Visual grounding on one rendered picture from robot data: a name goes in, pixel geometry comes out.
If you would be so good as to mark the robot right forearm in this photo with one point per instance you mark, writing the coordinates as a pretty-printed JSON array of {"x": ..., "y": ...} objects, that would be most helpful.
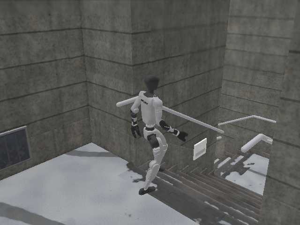
[{"x": 165, "y": 126}]

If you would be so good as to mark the right robot hand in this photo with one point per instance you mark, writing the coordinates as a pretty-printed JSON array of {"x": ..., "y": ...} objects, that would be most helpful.
[{"x": 182, "y": 135}]

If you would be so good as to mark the robot left forearm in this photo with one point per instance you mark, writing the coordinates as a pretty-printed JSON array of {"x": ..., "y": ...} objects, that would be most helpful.
[{"x": 133, "y": 118}]

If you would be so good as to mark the robot right shin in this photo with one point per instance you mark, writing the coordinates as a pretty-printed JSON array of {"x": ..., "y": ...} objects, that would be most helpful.
[{"x": 151, "y": 173}]

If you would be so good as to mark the left robot hand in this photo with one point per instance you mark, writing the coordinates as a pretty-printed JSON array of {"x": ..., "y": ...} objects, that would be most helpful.
[{"x": 133, "y": 128}]

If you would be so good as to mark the robot left upper arm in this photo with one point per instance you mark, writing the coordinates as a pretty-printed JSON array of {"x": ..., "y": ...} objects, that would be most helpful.
[{"x": 137, "y": 102}]

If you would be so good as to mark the robot right upper arm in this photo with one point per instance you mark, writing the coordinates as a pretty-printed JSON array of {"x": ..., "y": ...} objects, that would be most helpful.
[{"x": 158, "y": 104}]

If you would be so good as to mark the humanoid robot head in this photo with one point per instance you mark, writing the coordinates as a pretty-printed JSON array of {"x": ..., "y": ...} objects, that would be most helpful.
[{"x": 151, "y": 82}]

